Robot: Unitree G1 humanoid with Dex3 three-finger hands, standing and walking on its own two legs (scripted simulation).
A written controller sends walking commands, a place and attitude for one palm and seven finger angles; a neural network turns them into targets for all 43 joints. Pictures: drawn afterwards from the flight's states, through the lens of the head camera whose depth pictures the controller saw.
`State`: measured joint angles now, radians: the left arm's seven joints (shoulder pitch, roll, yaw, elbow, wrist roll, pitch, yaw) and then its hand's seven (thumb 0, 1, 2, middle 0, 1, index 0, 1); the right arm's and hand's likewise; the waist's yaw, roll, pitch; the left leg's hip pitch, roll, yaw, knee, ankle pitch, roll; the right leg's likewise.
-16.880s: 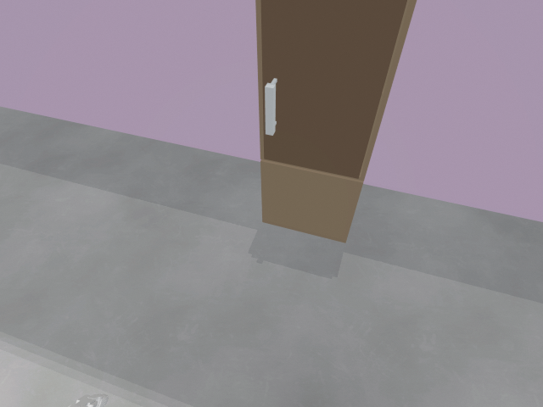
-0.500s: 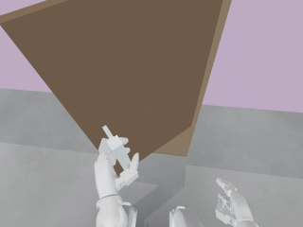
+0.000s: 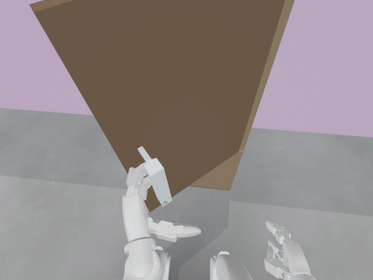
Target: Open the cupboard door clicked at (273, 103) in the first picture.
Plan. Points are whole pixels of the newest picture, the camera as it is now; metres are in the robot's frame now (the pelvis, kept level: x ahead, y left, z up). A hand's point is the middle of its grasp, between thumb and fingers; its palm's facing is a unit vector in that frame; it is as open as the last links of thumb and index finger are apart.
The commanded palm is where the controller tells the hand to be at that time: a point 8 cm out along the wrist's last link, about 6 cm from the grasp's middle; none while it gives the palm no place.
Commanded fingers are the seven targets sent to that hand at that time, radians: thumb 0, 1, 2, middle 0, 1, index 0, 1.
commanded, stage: open thumb and fingers to let go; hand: left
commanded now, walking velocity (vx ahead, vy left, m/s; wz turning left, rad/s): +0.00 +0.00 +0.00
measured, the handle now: (154, 177) +0.33 +0.08 +0.02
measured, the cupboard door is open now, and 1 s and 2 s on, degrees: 42 45 45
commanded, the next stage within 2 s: slide the hand sideways off the handle in 0.08 s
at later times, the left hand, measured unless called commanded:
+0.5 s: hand (165, 224) +0.23 +0.05 +0.03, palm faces -0.17 -0.98 +0.06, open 16.3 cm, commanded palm +0.22 +0.10 +0.02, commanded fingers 0.00 -0.50 0.30 -0.15 -0.30 -0.15 -0.30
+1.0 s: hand (142, 238) +0.21 +0.09 +0.03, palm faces -0.12 -0.99 +0.03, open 16.1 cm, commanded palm +0.18 +0.15 +0.02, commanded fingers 0.00 -0.50 0.30 -0.15 -0.30 -0.15 -0.30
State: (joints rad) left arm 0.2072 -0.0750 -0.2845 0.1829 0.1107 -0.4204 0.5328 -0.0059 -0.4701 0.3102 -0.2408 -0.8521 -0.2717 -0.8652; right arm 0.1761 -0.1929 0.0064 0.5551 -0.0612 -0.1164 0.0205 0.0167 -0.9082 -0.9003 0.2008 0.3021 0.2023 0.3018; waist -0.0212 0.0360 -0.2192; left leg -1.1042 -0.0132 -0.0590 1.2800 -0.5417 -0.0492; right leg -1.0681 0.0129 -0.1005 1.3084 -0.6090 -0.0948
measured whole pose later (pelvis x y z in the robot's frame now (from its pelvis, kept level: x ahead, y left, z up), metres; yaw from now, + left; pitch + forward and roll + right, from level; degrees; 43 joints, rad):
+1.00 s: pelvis +0.00 +0.04 -0.01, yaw -2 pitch +21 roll -1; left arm 0.51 0.06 -0.29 -0.12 0.02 -0.46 0.08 -0.01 -0.50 0.30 -0.15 -0.30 -0.19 -0.32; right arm 0.20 -0.21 0.01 0.36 -0.01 -0.01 0.03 0.02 -0.91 -0.90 0.20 0.30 0.20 0.30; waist 0.00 0.03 -0.21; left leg -1.15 -0.02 -0.02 1.38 -0.60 0.01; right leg -1.10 0.01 -0.06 1.38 -0.64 -0.04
